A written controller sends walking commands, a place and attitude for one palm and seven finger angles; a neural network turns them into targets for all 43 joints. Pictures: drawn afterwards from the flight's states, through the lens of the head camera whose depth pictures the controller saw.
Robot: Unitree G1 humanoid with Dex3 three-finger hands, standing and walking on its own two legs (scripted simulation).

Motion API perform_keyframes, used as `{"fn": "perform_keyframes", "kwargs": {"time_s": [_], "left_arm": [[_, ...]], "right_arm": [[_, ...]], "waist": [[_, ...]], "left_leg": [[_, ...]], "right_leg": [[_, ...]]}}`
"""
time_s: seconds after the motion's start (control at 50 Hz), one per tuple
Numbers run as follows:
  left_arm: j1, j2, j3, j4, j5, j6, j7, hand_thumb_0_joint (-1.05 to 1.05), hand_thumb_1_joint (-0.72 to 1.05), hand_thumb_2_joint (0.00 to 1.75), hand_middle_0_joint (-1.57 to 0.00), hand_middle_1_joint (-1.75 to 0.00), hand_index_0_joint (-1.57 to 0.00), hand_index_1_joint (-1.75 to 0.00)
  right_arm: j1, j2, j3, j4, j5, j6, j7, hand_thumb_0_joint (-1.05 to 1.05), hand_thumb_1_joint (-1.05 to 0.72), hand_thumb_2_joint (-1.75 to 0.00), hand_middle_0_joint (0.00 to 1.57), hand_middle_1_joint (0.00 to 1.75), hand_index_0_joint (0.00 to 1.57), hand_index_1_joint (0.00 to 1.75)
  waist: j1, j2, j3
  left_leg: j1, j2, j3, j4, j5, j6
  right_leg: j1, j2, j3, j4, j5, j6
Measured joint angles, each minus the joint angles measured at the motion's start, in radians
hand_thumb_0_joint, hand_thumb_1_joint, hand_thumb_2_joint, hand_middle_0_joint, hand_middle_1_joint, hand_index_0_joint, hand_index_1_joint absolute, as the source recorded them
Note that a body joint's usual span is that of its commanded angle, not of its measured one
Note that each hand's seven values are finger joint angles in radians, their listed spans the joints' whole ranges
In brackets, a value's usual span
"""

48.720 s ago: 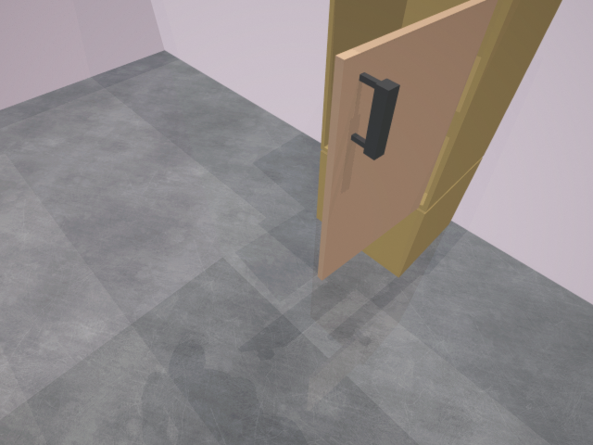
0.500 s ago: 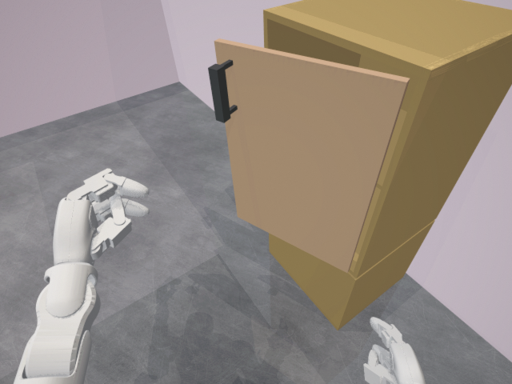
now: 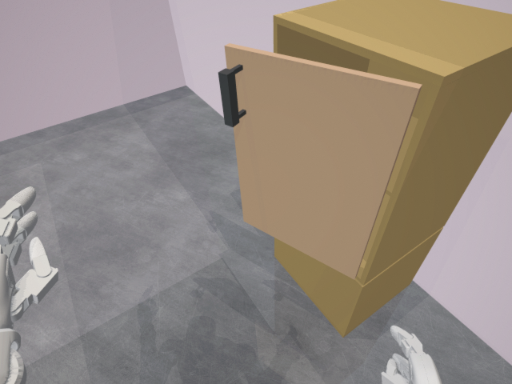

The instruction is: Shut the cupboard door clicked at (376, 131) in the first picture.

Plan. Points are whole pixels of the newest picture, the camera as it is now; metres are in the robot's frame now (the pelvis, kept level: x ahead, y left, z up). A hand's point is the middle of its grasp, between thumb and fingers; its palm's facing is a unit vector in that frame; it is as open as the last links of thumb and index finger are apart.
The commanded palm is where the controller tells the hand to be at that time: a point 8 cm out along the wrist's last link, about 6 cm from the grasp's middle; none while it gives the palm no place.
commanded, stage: draw the hand back to the body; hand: left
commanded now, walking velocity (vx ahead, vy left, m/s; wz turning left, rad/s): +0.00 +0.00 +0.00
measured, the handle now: (235, 95) +0.67 +0.15 +0.15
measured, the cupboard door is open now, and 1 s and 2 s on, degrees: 21 21 21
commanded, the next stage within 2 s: step back with the hand held close in 0.20 s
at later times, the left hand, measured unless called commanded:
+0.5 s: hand (68, 269) +0.20 +0.27 +0.15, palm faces +0.42 -0.78 -0.47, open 7.4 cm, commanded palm +0.14 +0.30 +0.17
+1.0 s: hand (20, 334) +0.12 +0.28 +0.14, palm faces +0.48 -0.76 -0.44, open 7.4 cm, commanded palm +0.05 +0.31 +0.17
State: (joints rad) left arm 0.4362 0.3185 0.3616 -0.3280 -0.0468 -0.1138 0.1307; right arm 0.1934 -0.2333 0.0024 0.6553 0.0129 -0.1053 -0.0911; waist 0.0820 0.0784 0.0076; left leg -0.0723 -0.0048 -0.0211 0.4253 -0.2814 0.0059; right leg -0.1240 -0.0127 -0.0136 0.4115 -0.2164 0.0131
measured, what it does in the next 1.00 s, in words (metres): shifts its weight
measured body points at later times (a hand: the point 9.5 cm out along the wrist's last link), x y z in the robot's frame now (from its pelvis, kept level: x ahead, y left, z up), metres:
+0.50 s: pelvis -0.01 +0.01 +0.00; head +0.00 -0.02 +0.45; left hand +0.17 +0.31 +0.17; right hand +0.16 -0.23 -0.10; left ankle -0.03 +0.12 -0.74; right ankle +0.01 -0.13 -0.74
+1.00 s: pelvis -0.09 +0.01 -0.03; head -0.09 +0.01 +0.42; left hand +0.09 +0.32 +0.17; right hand +0.07 -0.23 -0.11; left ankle -0.03 +0.12 -0.74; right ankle +0.01 -0.13 -0.74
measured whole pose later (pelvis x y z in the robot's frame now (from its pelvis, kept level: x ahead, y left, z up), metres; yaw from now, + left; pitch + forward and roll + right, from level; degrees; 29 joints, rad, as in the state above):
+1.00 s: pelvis -0.09 +0.01 -0.03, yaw +0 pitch -1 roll +0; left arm 0.48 0.37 0.42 -0.43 -0.01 -0.20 0.17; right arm 0.24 -0.22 0.01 0.56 0.02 -0.03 -0.09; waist 0.00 0.00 0.01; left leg -0.42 -0.01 0.01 0.72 -0.35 0.04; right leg -0.44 -0.03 0.00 0.63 -0.18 0.03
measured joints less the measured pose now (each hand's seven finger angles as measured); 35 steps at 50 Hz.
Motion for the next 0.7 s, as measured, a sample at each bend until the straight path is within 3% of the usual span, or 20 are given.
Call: {"fn": "perform_keyframes", "kwargs": {"time_s": [0.16, 0.36, 0.52, 0.6, 0.7], "left_arm": [[-0.004, -0.002, -0.032, -0.016, 0.005, 0.008, -0.006, 0.02, 0.89, 0.89, -0.21, -0.31, -0.22, -0.31], [-0.005, 0.021, 0.008, -0.018, -0.002, -0.008, -0.013, 0.02, 0.89, 0.89, -0.21, -0.30, -0.21, -0.30], [0.059, 0.039, 0.014, -0.032, 0.000, -0.044, -0.007, 0.02, 0.89, 0.89, -0.20, -0.30, -0.21, -0.30], [0.096, 0.071, 0.015, -0.092, 0.000, -0.039, 0.000, 0.02, 0.89, 0.89, -0.21, -0.30, -0.21, -0.30], [0.115, 0.134, 0.070, -0.155, -0.005, -0.049, 0.011, 0.02, 0.89, 0.89, -0.21, -0.30, -0.22, -0.30]], "right_arm": [[-0.006, 0.028, 0.018, -0.006, -0.009, -0.017, 0.002, 0.01, -0.90, -0.90, 0.20, 0.30, 0.20, 0.30], [0.011, 0.027, 0.022, -0.007, -0.003, -0.001, 0.009, 0.01, -0.90, -0.90, 0.20, 0.30, 0.20, 0.30], [-0.007, -0.015, -0.006, -0.036, 0.003, 0.056, 0.013, 0.01, -0.90, -0.89, 0.20, 0.30, 0.20, 0.30], [-0.009, -0.022, -0.022, -0.055, 0.006, 0.085, 0.002, 0.01, -0.90, -0.89, 0.20, 0.30, 0.20, 0.30], [-0.005, -0.005, -0.024, -0.086, 0.005, 0.106, -0.005, 0.01, -0.90, -0.90, 0.20, 0.30, 0.20, 0.30]], "waist": [[-0.013, -0.021, 0.000], [-0.022, -0.002, 0.004], [-0.066, -0.002, 0.003], [-0.080, -0.030, 0.011], [-0.089, -0.066, 0.005]], "left_leg": [[0.002, 0.003, 0.006, -0.008, 0.006, -0.003], [-0.005, 0.008, 0.010, -0.001, 0.003, -0.003], [-0.142, 0.005, 0.014, 0.075, -0.011, 0.008], [-0.175, -0.012, 0.026, 0.098, -0.011, 0.017], [-0.203, -0.025, 0.039, 0.129, -0.008, 0.025]], "right_leg": [[-0.002, 0.003, 0.005, -0.005, 0.007, -0.003], [-0.005, 0.008, 0.009, -0.008, 0.010, -0.003], [-0.125, 0.006, 0.013, 0.026, 0.021, 0.006], [-0.171, -0.011, 0.026, 0.073, 0.011, 0.018], [-0.213, -0.023, 0.037, 0.126, 0.011, 0.022]]}}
